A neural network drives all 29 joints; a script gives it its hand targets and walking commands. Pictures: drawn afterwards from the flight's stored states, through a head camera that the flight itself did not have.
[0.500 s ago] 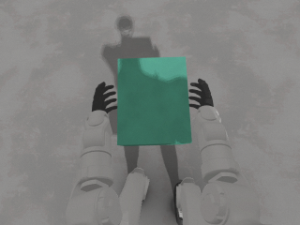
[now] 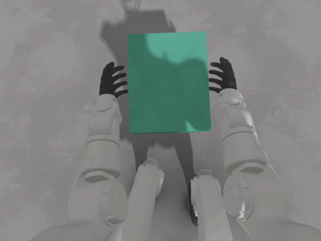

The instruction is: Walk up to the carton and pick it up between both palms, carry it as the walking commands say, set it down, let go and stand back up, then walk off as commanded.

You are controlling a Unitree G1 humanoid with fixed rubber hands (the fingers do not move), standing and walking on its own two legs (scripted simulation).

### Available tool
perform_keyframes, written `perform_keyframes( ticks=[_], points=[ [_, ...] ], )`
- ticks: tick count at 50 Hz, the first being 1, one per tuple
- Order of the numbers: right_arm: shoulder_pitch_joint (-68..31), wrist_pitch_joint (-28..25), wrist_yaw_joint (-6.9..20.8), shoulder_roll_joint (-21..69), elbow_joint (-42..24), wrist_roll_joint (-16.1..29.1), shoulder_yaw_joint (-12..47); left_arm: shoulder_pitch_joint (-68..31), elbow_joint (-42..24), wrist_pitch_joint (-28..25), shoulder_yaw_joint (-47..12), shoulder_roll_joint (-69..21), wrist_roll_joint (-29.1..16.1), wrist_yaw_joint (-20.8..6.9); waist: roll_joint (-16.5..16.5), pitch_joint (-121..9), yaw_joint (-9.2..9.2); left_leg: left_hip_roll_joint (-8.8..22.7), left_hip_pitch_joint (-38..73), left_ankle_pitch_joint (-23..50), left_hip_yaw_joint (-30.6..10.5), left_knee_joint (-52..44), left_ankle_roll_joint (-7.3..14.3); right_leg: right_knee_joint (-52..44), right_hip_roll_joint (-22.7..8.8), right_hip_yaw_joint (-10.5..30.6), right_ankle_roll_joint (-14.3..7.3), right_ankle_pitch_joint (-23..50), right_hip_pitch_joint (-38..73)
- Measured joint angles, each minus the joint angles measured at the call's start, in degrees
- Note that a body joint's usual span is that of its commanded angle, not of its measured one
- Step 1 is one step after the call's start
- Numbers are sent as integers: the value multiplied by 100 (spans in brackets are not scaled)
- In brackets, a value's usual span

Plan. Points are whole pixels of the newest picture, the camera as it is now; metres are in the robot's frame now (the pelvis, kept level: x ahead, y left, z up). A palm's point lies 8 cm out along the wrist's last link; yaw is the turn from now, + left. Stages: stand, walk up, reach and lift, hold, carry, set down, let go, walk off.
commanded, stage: set down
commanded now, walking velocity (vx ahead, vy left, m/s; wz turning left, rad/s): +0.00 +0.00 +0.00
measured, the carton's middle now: (167, 89) +0.49 +0.08 -0.18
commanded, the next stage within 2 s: none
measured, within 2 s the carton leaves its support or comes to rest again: neither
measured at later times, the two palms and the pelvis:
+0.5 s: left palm (116, 95) +0.45 +0.22 -0.16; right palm (216, 89) +0.51 -0.06 -0.17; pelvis -0.02 +0.00 -0.07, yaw +0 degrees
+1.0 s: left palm (123, 96) +0.47 +0.23 -0.25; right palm (208, 91) +0.53 -0.05 -0.26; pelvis -0.02 +0.00 -0.12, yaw +0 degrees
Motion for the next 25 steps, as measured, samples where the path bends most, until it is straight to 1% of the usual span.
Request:
perform_keyframes(
  ticks=[2,4,10,12,14,18,20,25],
  points=[
    [-137,12,-17,-61,82,70,44,-72,-42,62,-43,37,-110,86,-16,16,-31,-16,-159,-23,1,156,-1,149,12,-3,21,-24,-155],
    [-305,-17,-44,-103,172,108,35,-203,-50,103,-105,95,-115,175,-16,71,-47,-30,-290,-41,-3,305,-11,289,26,-10,40,-41,-280],
    [-769,98,-140,-212,368,38,-4,-686,276,99,13,198,-51,352,-16,190,-39,-89,-641,-59,-14,643,-37,639,41,-29,71,-78,-627],
    [-881,132,-171,-201,444,-6,-40,-737,323,118,42,240,-39,346,-8,181,-53,-97,-756,-76,-19,743,-45,734,53,-37,78,-95,-741],
    [-950,120,-163,-203,525,-62,-80,-768,352,128,76,273,-21,278,-4,155,-54,-101,-871,-99,-19,838,-51,824,67,-40,85,-113,-855],
    [-1065,94,-34,-337,623,-121,-91,-927,431,129,139,282,25,180,5,198,11,-110,-1089,-112,-16,996,-67,980,96,-39,107,-122,-1076],
    [-1168,113,-13,-397,647,-123,-64,-1024,426,154,164,298,2,160,15,272,35,-115,-1191,-106,-7,1062,-75,1054,109,-32,114,-115,-1185],
    [-1407,144,-86,-414,635,-64,-22,-1173,368,162,172,384,-69,172,89,404,16,-149,-1468,-130,-10,1287,-104,1298,126,-46,118,-148,-1469]
  ],
)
